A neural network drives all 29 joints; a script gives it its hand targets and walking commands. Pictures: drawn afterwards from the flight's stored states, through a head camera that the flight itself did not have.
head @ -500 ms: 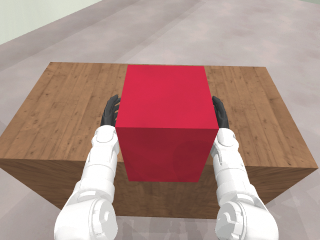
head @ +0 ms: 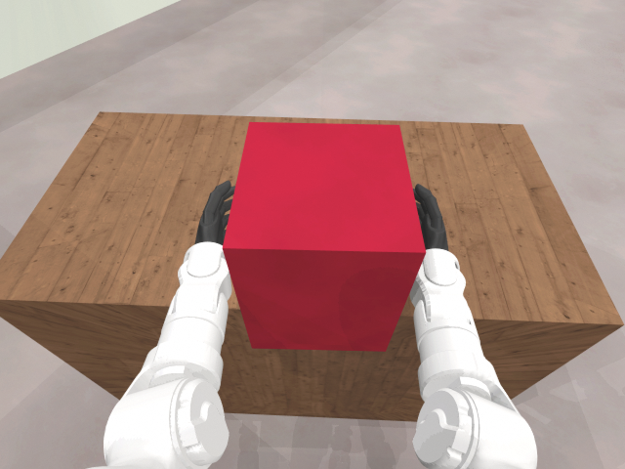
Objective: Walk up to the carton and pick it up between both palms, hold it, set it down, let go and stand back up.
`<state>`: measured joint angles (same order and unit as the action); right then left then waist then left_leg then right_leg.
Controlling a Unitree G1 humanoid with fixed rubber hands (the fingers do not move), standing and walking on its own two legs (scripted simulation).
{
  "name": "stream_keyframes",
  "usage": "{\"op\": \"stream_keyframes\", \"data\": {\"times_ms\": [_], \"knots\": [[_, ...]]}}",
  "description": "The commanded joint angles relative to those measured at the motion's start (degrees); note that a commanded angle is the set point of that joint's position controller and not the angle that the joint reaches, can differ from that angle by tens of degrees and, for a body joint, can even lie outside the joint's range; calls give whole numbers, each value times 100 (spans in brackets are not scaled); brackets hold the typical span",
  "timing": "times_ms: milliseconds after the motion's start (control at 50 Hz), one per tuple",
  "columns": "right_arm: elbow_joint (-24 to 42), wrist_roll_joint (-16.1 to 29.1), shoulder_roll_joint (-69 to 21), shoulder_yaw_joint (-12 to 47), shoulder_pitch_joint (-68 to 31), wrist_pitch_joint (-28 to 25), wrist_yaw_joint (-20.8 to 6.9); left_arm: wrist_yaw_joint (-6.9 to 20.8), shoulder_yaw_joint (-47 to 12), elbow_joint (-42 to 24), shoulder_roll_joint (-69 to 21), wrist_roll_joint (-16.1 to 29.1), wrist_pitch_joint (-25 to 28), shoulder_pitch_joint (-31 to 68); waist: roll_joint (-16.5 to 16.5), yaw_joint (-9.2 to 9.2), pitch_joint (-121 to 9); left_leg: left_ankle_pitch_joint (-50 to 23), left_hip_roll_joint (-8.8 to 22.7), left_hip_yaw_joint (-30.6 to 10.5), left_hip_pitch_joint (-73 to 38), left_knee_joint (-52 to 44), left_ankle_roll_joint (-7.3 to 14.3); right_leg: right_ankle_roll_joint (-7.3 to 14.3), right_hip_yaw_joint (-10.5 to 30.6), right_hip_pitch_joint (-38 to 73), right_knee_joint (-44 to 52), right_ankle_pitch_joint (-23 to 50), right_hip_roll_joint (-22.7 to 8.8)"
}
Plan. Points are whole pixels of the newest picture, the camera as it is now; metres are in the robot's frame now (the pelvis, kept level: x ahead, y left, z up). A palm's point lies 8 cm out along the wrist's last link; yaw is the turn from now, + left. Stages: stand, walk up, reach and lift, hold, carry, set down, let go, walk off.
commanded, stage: set down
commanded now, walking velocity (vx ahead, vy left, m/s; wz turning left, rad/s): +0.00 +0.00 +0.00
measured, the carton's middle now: (321, 243) +0.42 -0.03 +0.04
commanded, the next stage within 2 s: none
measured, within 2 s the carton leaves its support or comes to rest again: neither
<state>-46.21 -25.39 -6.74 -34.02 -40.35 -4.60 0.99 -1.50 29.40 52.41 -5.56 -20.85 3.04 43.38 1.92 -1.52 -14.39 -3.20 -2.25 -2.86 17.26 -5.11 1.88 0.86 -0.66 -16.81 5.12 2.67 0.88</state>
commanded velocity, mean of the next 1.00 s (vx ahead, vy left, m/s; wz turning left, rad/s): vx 0.00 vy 0.00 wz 0.00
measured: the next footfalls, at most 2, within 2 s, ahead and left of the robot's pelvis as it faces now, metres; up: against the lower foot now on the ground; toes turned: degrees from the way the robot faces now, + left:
none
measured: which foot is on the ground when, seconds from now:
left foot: down 0.00-1.00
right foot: down 0.00-1.00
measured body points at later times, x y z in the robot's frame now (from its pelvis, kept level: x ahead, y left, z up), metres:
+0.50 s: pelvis -0.01 +0.00 +0.00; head +0.06 -0.01 +0.44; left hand +0.43 +0.12 +0.06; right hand +0.41 -0.17 +0.06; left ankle -0.03 +0.10 -0.75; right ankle -0.03 -0.11 -0.75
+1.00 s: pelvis -0.01 +0.00 +0.00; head +0.07 +0.00 +0.44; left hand +0.46 +0.14 +0.07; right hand +0.43 -0.17 +0.05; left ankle -0.03 +0.10 -0.75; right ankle -0.03 -0.11 -0.75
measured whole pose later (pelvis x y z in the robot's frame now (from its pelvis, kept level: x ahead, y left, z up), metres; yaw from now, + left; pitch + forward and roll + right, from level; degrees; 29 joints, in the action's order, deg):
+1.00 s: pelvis -0.01 +0.00 +0.00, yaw -3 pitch +22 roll +0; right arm -58.7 -3.7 4.1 -13.0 -47.9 -1.3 6.4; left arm -6.6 15.5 62.1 5.3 -4.1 1.5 51.7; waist 0.4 -0.1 -14.0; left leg 0.6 -2.0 0.2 24.7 3.4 1.6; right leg 0.6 2.0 -24.6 -2.3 0.5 1.2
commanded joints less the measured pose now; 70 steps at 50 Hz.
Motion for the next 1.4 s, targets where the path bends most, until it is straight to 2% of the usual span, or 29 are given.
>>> {"op": "stream_keyframes", "data": {"times_ms": [0, 200, 400, 540, 640, 680, 720, 760, 800, 840, 900, 1000, 1060, 1140, 1220, 1300, 1380], "knots": [[-39, -254, -2236, 1476, -3015, -179, -576, 667, -1438, -281, -2313, -150, 384, 3242, -182, -52, -2690, -1621, 78, 287, -534, 123, 1, -61, -32, 2399, -488, 1998, 1], [-159, -423, -2081, 1153, -2813, -183, -650, 647, -1343, -125, -2191, -291, 379, 3091, -74, -53, -2532, -1421, 122, 261, -779, 198, -50, -38, -118, 1571, -258, 1244, 17], [-230, -451, -2011, 1112, -2835, -48, -825, 653, -1387, -129, -2116, -230, 277, 2994, -51, -17, -2523, -1333, 95, 274, -1095, 322, -159, -72, -213, 1248, -224, 1015, 90], [-261, -387, -1798, 1198, -2839, 67, -885, 671, -1407, -246, -1840, -78, 153, 2839, -116, -10, -2524, -1405, 43, 310, -1187, 374, -255, -165, -230, 1421, -309, 1284, 141], [-305, -298, -1555, 1220, -2870, 43, -779, 618, -1308, -282, -1448, 4, 172, 2846, -145, -6, -2565, -1516, 8, 335, -984, 376, -277, -200, -143, 1755, -467, 1683, 109], [-371, -196, -1138, 1197, -2838, 13, -674, 535, -1207, -246, -927, 109, 205, 2816, -172, -5, -2617, -1576, -1, 376, -909, 395, -311, -207, -87, 1893, -580, 1883, 98], [-488, 9, -101, 1038, -2772, -76, -432, 326, -955, -240, 187, 258, 267, 2822, -256, -19, -2682, -1620, -22, 426, -775, 482, -345, -209, -23, 2021, -757, 2066, 69], [-519, 534, 677, 1185, -3052, -170, -78, 30, -909, -193, 1153, 557, 334, 3114, -325, 27, -2861, -1535, -51, 436, -463, 675, -363, -177, 100, 2131, -1051, 2224, 14], [-501, 1373, 894, 1758, -3322, -116, 242, -249, -1116, -120, 1463, 1038, 290, 3421, -280, 144, -3038, -1358, -64, 424, -283, 932, -407, -131, 242, 2198, -1386, 2290, -9], [-270, 1991, 1111, 2206, -3501, -26, 449, -459, -1273, -186, 1593, 1403, 197, 3592, -206, 285, -3304, -1315, -59, 417, -234, 1113, -417, -106, 315, 2327, -1622, 2372, -42], [33, 2297, 1589, 2369, -3698, 40, 589, -587, -1500, -169, 1775, 1758, 89, 3550, -140, 299, -3866, -1813, -30, 390, -451, 1461, -489, -96, 306, 2317, -1793, 2611, -39], [-299, 2734, 2253, 2550, -3555, 103, 599, -495, -1959, 163, 2018, 2306, -27, 3181, 65, 66, -4293, -2973, 77, 312, -1610, 2296, -766, -118, 190, 1131, -1770, 2668, 75], [-591, 2961, 2480, 2745, -3488, 54, 537, -403, -2092, 195, 2167, 2609, -21, 3075, -65, -12, -3984, -3197, 100, 264, -1619, 2504, -804, -153, 180, 904, -1903, 2816, 142], [-651, 3228, 2562, 2977, -3621, -91, 431, -340, -2281, -45, 2362, 2878, 128, 3265, -217, 0, -3811, -3380, 85, 193, -1397, 2572, -777, -187, 222, 917, -2104, 3001, 171], [-437, 3634, 2748, 3195, -3930, -43, 280, -396, -2503, -561, 2614, 3123, 31, 3551, -106, 95, -4110, -3728, 109, 117, -1794, 2724, -724, -234, 269, 725, -2168, 2984, 123], [-144, 3956, 2895, 3383, -4123, 214, 224, -418, -2582, -782, 2765, 3293, -337, 3541, -136, 150, -4181, -3470, 99, 83, -1885, 2777, -581, -284, 317, 796, -2195, 3015, 34], [1, 4014, 3004, 3437, -4297, 577, 286, -392, -2487, -821, 2938, 3337, -758, 3533, -314, 155, -3981, -2835, 71, 82, -1554, 2614, -447, -328, 367, 1122, -2242, 3041, -30]]}}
